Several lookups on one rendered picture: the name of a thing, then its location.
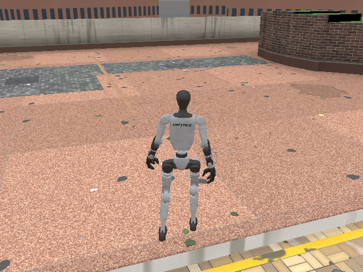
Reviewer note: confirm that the right robot forearm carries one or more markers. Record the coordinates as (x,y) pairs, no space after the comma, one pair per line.
(208,156)

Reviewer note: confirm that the robot left hand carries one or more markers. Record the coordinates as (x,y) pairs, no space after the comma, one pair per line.
(152,161)

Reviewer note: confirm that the robot right hand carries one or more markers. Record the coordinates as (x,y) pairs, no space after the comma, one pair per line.
(212,174)

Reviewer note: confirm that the left robot forearm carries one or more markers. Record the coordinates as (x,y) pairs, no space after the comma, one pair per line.
(153,149)

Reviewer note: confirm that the robot right upper arm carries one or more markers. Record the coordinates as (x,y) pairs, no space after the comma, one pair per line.
(202,131)

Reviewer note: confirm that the robot right thigh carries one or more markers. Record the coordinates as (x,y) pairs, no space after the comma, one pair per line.
(194,170)

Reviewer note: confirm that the robot torso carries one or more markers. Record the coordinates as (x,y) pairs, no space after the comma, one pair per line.
(182,131)

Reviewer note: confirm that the robot left upper arm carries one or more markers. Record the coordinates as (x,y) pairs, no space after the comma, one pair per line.
(161,128)

